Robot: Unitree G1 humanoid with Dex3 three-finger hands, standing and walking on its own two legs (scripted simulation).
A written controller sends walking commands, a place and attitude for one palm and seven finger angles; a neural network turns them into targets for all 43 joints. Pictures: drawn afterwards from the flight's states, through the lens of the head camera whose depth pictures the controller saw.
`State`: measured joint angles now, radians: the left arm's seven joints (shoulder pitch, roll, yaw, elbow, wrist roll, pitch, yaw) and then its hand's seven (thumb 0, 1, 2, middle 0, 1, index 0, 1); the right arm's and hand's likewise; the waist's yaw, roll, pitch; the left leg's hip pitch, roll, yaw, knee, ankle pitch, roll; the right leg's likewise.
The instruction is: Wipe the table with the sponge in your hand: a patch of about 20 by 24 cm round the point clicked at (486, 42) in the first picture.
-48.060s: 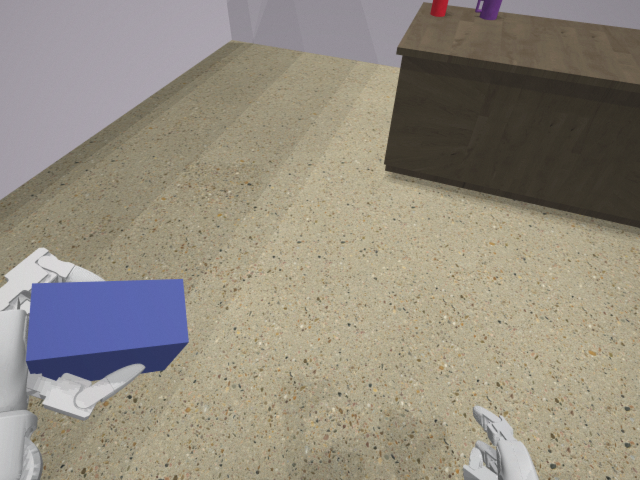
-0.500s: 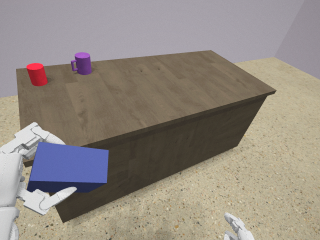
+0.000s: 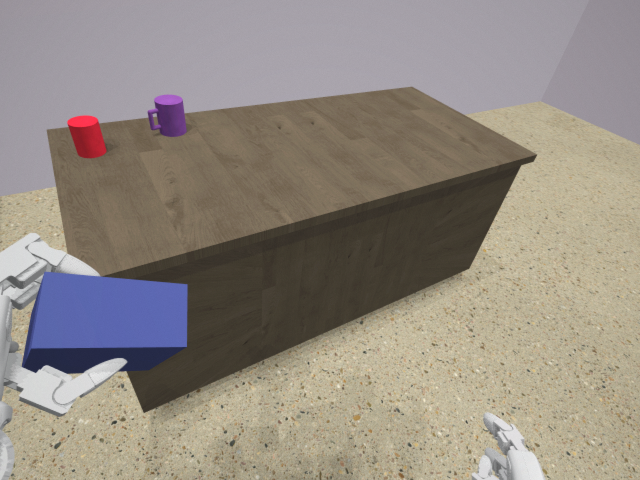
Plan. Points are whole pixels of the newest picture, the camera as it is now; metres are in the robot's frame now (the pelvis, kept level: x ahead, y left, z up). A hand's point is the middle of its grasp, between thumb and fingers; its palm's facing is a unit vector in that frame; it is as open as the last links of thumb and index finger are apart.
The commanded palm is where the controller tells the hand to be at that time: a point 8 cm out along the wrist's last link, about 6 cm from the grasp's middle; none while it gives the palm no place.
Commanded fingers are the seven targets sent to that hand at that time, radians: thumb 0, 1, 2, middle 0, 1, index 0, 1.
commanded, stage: stop stepping back and stand still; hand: left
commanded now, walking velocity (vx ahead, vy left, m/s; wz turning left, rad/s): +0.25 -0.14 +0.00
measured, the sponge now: (126, 329) +0.23 +0.21 +0.15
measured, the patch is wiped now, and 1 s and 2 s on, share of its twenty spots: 1.00 1.00 1.00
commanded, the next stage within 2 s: stand and wait in 0.38 s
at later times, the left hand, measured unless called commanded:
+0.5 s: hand (36, 336) +0.18 +0.25 +0.19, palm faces +0.49 -0.80 -0.35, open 10.3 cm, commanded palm +0.13 +0.27 +0.19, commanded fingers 0.00 0.10 1.30 -1.20 -1.60 -1.20 -1.60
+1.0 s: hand (56, 336) +0.20 +0.25 +0.17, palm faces +0.49 -0.82 -0.30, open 10.3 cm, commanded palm +0.14 +0.28 +0.19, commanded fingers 0.00 0.10 1.30 -1.20 -1.60 -1.20 -1.60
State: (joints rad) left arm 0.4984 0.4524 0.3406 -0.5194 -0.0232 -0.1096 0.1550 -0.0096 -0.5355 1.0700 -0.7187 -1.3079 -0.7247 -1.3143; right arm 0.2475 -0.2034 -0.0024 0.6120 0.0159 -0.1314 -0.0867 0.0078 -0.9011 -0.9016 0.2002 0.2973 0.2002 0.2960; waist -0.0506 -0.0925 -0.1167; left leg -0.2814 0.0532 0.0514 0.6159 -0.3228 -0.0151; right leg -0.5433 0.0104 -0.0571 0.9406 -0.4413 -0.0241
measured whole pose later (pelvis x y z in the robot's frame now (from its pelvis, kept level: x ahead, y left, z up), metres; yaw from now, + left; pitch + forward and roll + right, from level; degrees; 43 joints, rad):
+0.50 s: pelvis -0.02 -0.01 +0.00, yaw +3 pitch -2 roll -1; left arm 0.42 0.41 0.37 -0.47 -0.03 -0.13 0.16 -0.01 -0.54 1.07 -0.72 -1.31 -0.72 -1.32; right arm 0.25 -0.17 0.02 0.63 0.01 -0.16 -0.06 0.01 -0.90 -0.90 0.20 0.30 0.20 0.30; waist -0.02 -0.02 -0.09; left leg -0.32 0.04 0.02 0.64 -0.30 0.00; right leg -0.38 0.01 -0.05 0.71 -0.39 0.01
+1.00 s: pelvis +0.00 -0.01 +0.01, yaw +4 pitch +0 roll -1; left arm 0.42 0.31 0.30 -0.42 -0.02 -0.14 0.17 -0.01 -0.54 1.07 -0.71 -1.32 -0.72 -1.32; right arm 0.19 -0.19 0.02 0.64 0.00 -0.12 -0.06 0.01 -0.90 -0.90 0.20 0.30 0.20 0.30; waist 0.01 0.00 -0.06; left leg -0.27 0.01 0.02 0.55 -0.27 0.02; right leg -0.27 0.01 -0.04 0.48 -0.20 -0.01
